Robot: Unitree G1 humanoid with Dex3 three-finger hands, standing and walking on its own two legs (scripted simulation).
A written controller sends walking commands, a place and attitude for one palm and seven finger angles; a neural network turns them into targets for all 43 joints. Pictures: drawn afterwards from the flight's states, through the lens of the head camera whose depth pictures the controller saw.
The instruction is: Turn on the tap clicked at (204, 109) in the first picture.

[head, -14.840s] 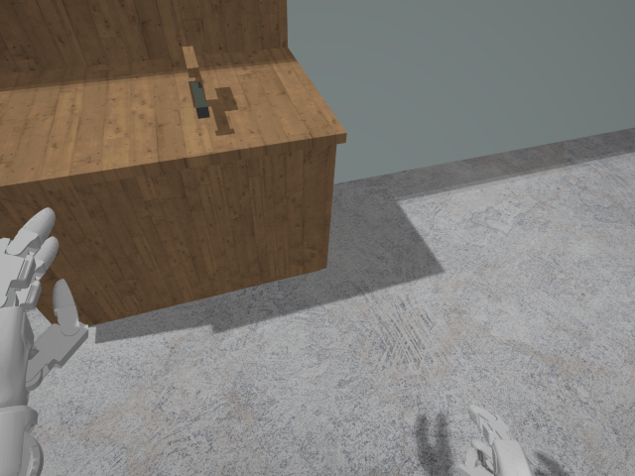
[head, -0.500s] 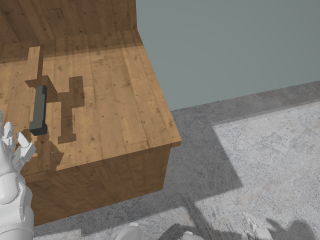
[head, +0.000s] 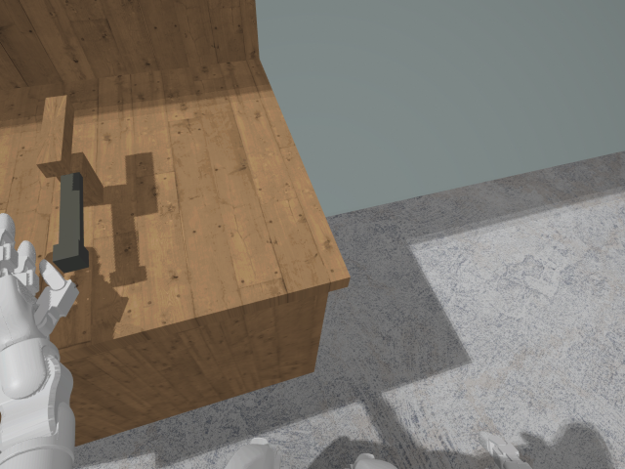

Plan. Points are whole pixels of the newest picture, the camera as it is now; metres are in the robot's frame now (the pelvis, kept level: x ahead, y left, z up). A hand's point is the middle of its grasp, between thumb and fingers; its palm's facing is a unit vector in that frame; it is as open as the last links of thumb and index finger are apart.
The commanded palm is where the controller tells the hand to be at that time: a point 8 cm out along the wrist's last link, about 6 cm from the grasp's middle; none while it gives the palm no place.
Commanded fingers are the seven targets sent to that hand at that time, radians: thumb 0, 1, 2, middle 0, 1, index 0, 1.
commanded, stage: push the lever round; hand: left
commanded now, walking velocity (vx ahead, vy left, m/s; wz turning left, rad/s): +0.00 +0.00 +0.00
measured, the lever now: (71, 256) +0.35 +0.32 +0.06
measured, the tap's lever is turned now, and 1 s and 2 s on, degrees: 2 26 55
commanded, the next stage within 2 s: none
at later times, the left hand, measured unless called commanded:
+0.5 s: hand (94, 284) +0.32 +0.29 +0.04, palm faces +0.61 -0.79 -0.07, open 7.6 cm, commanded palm +0.28 +0.30 +0.05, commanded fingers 0.00 0.90 0.90 -0.15 -0.15 -0.15 -0.15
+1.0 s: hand (139, 264) +0.35 +0.24 +0.04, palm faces +0.70 -0.71 -0.09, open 7.6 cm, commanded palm +0.30 +0.25 +0.05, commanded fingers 0.00 0.90 0.90 -0.15 -0.15 -0.15 -0.15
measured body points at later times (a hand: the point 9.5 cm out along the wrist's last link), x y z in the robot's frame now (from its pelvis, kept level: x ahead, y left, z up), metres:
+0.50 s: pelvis -0.01 +0.00 +0.00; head +0.05 +0.02 +0.44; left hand +0.28 +0.32 +0.05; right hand +0.14 -0.24 -0.11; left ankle +0.02 +0.10 -0.68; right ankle +0.00 -0.10 -0.68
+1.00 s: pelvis +0.00 -0.01 +0.00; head +0.05 +0.00 +0.45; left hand +0.31 +0.27 +0.05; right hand +0.13 -0.25 -0.11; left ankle +0.02 +0.10 -0.68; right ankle +0.00 -0.10 -0.68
